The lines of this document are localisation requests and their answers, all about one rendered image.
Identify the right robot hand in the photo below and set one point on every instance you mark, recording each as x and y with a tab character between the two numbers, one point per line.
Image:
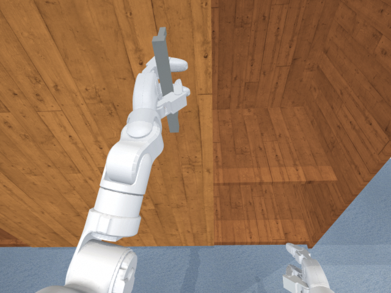
296	280

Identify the robot left forearm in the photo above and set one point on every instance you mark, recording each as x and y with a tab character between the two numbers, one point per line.
124	181

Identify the handle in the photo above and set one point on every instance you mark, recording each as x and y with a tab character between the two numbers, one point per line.
164	73

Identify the left robot hand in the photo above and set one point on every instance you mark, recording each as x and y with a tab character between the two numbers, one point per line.
147	90

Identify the robot left upper arm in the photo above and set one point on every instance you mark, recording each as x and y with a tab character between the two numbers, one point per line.
99	267

